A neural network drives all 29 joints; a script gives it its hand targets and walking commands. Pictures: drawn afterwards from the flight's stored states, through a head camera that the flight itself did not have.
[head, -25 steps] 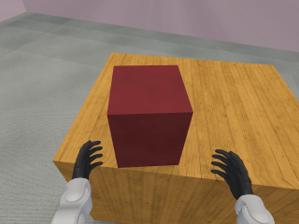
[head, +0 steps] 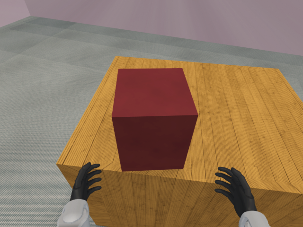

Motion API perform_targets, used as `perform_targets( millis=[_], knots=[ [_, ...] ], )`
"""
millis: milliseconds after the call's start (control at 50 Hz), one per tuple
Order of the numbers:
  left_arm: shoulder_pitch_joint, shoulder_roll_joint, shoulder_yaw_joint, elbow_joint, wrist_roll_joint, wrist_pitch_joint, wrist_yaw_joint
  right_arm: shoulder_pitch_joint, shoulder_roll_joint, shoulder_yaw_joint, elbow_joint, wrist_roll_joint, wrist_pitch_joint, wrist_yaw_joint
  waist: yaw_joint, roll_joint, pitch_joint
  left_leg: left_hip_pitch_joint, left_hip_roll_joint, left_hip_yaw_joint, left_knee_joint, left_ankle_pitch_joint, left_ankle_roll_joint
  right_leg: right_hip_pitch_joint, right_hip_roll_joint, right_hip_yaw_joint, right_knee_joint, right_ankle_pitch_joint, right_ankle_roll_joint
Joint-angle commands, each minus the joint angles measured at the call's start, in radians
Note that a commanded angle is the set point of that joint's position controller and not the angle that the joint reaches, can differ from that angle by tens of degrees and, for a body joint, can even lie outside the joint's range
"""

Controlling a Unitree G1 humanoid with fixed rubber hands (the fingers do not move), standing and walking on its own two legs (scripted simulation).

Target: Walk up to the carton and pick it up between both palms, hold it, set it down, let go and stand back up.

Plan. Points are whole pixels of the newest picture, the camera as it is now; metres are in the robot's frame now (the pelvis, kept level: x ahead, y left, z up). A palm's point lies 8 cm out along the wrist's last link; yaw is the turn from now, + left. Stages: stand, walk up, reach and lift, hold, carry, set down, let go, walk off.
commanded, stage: set down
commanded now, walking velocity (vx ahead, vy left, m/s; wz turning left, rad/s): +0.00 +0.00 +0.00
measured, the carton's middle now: (151, 120) +0.42 +0.00 +0.05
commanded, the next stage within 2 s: let go in 1.28 s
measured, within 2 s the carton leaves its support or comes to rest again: neither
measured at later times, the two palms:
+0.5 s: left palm (76, 205) +0.20 +0.20 -0.03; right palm (232, 211) +0.17 -0.20 -0.02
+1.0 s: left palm (70, 215) +0.18 +0.22 -0.06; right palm (227, 217) +0.17 -0.20 -0.06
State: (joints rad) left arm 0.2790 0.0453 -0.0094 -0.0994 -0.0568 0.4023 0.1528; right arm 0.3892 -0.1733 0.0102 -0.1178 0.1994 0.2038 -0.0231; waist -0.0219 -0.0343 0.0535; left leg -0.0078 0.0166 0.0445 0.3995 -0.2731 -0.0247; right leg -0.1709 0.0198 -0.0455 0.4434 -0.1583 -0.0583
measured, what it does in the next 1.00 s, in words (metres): stands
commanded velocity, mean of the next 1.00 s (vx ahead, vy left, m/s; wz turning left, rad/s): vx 0.00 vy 0.00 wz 0.00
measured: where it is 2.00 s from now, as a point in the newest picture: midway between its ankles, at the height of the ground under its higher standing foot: outside the picture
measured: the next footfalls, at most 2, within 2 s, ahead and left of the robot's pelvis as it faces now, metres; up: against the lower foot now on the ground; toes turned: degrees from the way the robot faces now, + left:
none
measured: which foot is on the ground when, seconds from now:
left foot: down 0.00-1.00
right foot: down 0.00-1.00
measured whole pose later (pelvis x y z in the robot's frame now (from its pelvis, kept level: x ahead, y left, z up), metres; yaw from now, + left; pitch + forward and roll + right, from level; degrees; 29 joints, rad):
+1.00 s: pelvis +0.03 +0.01 +0.00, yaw +0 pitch -5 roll +0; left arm 0.30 0.14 -0.01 0.28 -0.05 0.17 0.06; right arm 0.34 -0.14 0.01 0.38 0.06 -0.08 -0.01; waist -0.01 -0.01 0.10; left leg 0.00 0.02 0.04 0.40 -0.31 -0.02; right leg -0.17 0.02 -0.04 0.44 -0.20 -0.04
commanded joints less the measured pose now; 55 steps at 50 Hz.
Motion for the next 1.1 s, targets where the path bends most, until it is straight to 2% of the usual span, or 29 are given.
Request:
perform_targets(
  millis=[0, 20, 60, 140, 180, 200, 240, 260, 300, 340, 360, 380, 420, 460, 500, 520, 560, 600, 640, 700, 740, 760, 800, 820, 840, 960, 1000, 1020, 1080],
  knots=[
    [-0.176, 0.126, -0.038, -0.076, 0.008, -0.039, -0.017, -0.147, -0.066, -0.067, -0.129, -0.102, -0.029, -0.007, 0.068, -0.005, 0.114, -0.311, 0.007, 0.002, -0.166, -0.097, 0.010, 0.182, -0.090, 0.207, -0.215, -0.382, 0.019],
    [-0.155, 0.137, -0.040, -0.210, -0.009, -0.059, -0.006, -0.124, -0.072, -0.074, -0.203, -0.075, -0.046, 0.000, 0.088, 0.013, 0.043, -0.316, 0.015, -0.004, -0.170, -0.040, 0.004, 0.238, -0.080, 0.190, -0.186, -0.304, 0.021],
    [-0.187, 0.144, -0.046, -0.269, -0.030, -0.092, -0.004, -0.118, -0.042, -0.057, -0.210, -0.072, -0.059, -0.006, 0.085, 0.010, 0.013, -0.295, 0.006, 0.001, -0.149, -0.017, 0.006, 0.244, -0.088, 0.195, -0.174, -0.273, 0.033],
    [-0.135, 0.150, -0.059, -0.231, -0.039, -0.124, -0.017, -0.084, -0.049, -0.071, -0.161, -0.087, -0.077, -0.010, 0.063, 0.004, 0.031, -0.298, 0.009, -0.008, -0.153, 0.020, -0.001, 0.258, -0.065, 0.148, -0.150, -0.145, 0.031],
    [-0.119, 0.162, -0.055, -0.104, -0.019, -0.115, -0.043, -0.080, -0.048, -0.066, -0.094, -0.106, -0.079, -0.019, 0.040, 0.003, 0.046, -0.290, 0.004, 0.001, -0.148, -0.011, 0.006, 0.238, -0.073, 0.168, -0.165, -0.182, 0.038],
    [-0.121, 0.186, -0.041, -0.146, -0.040, -0.134, -0.046, -0.060, -0.027, -0.061, -0.147, -0.101, -0.087, -0.028, 0.041, -0.006, 0.008, -0.287, -0.004, 0.014, -0.132, 0.002, 0.009, 0.257, -0.085, 0.180, -0.165, -0.179, 0.047],
    [-0.080, 0.141, -0.036, -0.058, 0.001, -0.121, -0.052, -0.052, -0.037, -0.053, -0.010, -0.109, -0.083, -0.014, 0.047, 0.031, 0.072, -0.268, 0.001, 0.000, -0.154, 0.006, 0.001, 0.225, -0.067, 0.153, -0.172, -0.166, 0.029],
    [-0.075, 0.155, -0.036, -0.065, 0.001, -0.117, -0.056, -0.074, -0.046, -0.059, -0.076, -0.102, -0.092, -0.014, 0.048, 0.017, 0.045, -0.280, 0.006, 0.001, -0.145, 0.025, 0.001, 0.231, -0.074, 0.163, -0.182, -0.158, 0.031],
    [-0.047, 0.155, -0.031, 0.014, -0.004, -0.121, -0.074, -0.053, -0.040, -0.057, 0.005, -0.131, -0.098, -0.014, 0.051, -0.008, 0.064, -0.293, 0.008, 0.006, -0.144, 0.048, 0.000, 0.241, -0.069, 0.143, -0.170, -0.104, 0.037],
    [-0.080, 0.153, -0.039, -0.082, 0.004, -0.145, -0.058, -0.082, -0.062, -0.065, -0.050, -0.112, -0.140, -0.008, 0.063, 0.055, 0.029, -0.294, 0.005, -0.008, -0.151, 0.056, -0.005, 0.266, -0.045, 0.104, -0.137, -0.069, 0.025],
    [-0.045, 0.171, -0.027, 0.042, 0.017, -0.137, -0.078, -0.039, -0.025, -0.049, 0.033, -0.137, -0.135, -0.017, 0.044, 0.046, 0.083, -0.309, -0.010, 0.001, -0.136, 0.029, 0.000, 0.251, -0.056, 0.135, -0.154, -0.075, 0.028],
    [-0.072, 0.187, -0.025, -0.060, -0.004, -0.154, -0.068, -0.070, -0.051, -0.071, -0.046, -0.125, -0.158, -0.011, 0.069, 0.031, 0.013, -0.307, -0.001, -0.007, -0.141, 0.060, 0.000, 0.282, -0.039, 0.107, -0.127, -0.031, 0.028],
    [-0.052, 0.181, -0.033, -0.039, -0.015, -0.189, -0.063, -0.057, -0.049, -0.068, 0.010, -0.132, -0.188, 0.003, 0.052, 0.012, -0.003, -0.304, 0.005, -0.015, -0.127, 0.106, 0.002, 0.281, -0.027, 0.093, -0.109, 0.051, 0.031],
    [-0.006, 0.177, -0.026, -0.084, 0.001, -0.226, -0.052, -0.033, -0.073, -0.078, 0.023, -0.108, -0.230, 0.012, 0.072, 0.059, -0.042, -0.287, 0.001, -0.021, -0.109, 0.211, -0.014, 0.311, -0.007, 0.084, -0.084, 0.167, 0.017],
    [0.010, 0.188, -0.006, 0.032, 0.029, -0.245, -0.067, -0.019, -0.063, -0.058, 0.109, -0.140, -0.257, 0.013, 0.051, 0.033, -0.018, -0.277, -0.007, -0.018, -0.100, 0.238, -0.007, 0.307, -0.007, 0.073, -0.074, 0.240, 0.024],
    [0.006, 0.196, -0.007, 0.083, 0.031, -0.252, -0.078, -0.026, -0.059, -0.052, 0.147, -0.149, -0.261, 0.017, 0.037, 0.070, -0.008, -0.261, -0.012, -0.003, -0.090, 0.204, -0.009, 0.283, -0.025, 0.093, -0.092, 0.203, 0.027],
    [0.028, 0.222, 0.009, 0.036, 0.024, -0.275, -0.079, -0.020, -0.077, -0.040, 0.093, -0.134, -0.306, 0.013, 0.053, 0.040, -0.049, -0.268, -0.009, -0.015, -0.089, 0.236, -0.003, 0.334, -0.024, 0.093, -0.081, 0.282, 0.031],
    [0.036, 0.199, 0.016, 0.184, 0.062, -0.273, -0.096, -0.006, -0.066, -0.016, 0.256, -0.155, -0.296, 0.017, 0.036, 0.064, 0.009, -0.261, -0.024, -0.002, -0.095, 0.192, -0.004, 0.319, -0.034, 0.096, -0.093, 0.265, 0.029],
    [0.025, 0.211, 0.005, 0.105, 0.045, -0.284, -0.099, -0.021, -0.080, -0.019, 0.208, -0.141, -0.326, 0.014, 0.049, 0.055, -0.036, -0.238, -0.020, -0.010, -0.094, 0.226, -0.003, 0.321, -0.023, 0.078, -0.093, 0.285, 0.032],
    [-0.023, 0.205, 0.025, 0.272, 0.086, -0.256, -0.112, -0.062, -0.079, -0.025, 0.362, -0.175, -0.312, 0.014, 0.034, 0.071, 0.057, -0.238, -0.022, -0.005, -0.105, 0.147, -0.004, 0.266, -0.022, 0.081, -0.115, 0.159, 0.023],
    [-0.062, 0.231, 0.031, 0.199, 0.070, -0.274, -0.104, -0.087, -0.083, -0.020, 0.310, -0.181, -0.329, 0.015, 0.061, 0.082, 0.015, -0.246, -0.017, 0.003, -0.108, 0.142, -0.002, 0.281, -0.034, 0.087, -0.114, 0.109, 0.029],
    [-0.064, 0.215, 0.014, 0.170, 0.059, -0.267, -0.103, -0.089, -0.086, -0.051, 0.336, -0.181, -0.327, 0.013, 0.039, 0.062, 0.041, -0.242, -0.004, -0.011, -0.117, 0.140, -0.002, 0.263, -0.016, 0.071, -0.105, 0.112, 0.026],
    [-0.067, 0.233, -0.012, 0.112, 0.046, -0.283, -0.079, -0.109, -0.086, -0.070, 0.311, -0.176, -0.351, 0.027, 0.054, 0.112, -0.009, -0.283, 0.003, -0.014, -0.106, 0.165, -0.006, 0.293, -0.007, 0.062, -0.091, 0.120, 0.008],
    [-0.106, 0.249, 0.004, 0.087, 0.024, -0.309, -0.071, -0.145, -0.090, -0.067, 0.248, -0.172, -0.370, 0.032, 0.062, 0.079, -0.030, -0.282, -0.005, -0.002, -0.103, 0.162, 0.004, 0.276, -0.006, 0.064, -0.084, 0.136, 0.018],
    [-0.104, 0.244, -0.008, 0.136, 0.014, -0.310, -0.077, -0.135, -0.071, -0.070, 0.295, -0.181, -0.367, 0.030, 0.052, 0.043, 0.000, -0.301, -0.009, 0.005, -0.102, 0.139, 0.006, 0.273, -0.014, 0.070, -0.096, 0.113, 0.027],
    [-0.112, 0.246, 0.016, 0.326, 0.059, -0.269, -0.095, -0.142, -0.059, -0.083, 0.442, -0.232, -0.349, 0.026, 0.041, 0.047, 0.051, -0.328, -0.009, 0.013, -0.115, 0.050, 0.012, 0.272, -0.019, 0.070, -0.103, 0.036, 0.027],
    [-0.115, 0.252, 0.022, 0.399, 0.042, -0.256, -0.119, -0.146, -0.060, -0.070, 0.473, -0.243, -0.336, 0.011, 0.039, -0.014, 0.071, -0.288, -0.013, 0.021, -0.118, 0.052, 0.019, 0.242, -0.028, 0.077, -0.127, 0.032, 0.041],
    [-0.085, 0.250, 0.031, 0.359, 0.038, -0.254, -0.117, -0.146, -0.073, -0.055, 0.418, -0.226, -0.340, 0.015, 0.065, -0.015, 0.040, -0.274, -0.005, 0.018, -0.107, 0.123, 0.011, 0.257, -0.037, 0.086, -0.120, 0.087, 0.047],
    [-0.095, 0.270, 0.051, 0.316, 0.044, -0.265, -0.122, -0.143, -0.079, -0.037, 0.451, -0.216, -0.363, 0.008, 0.062, 0.011, -0.027, -0.248, -0.015, 0.027, -0.093, 0.170, 0.009, 0.298, -0.026, 0.072, -0.096, 0.192, 0.049]
  ],
)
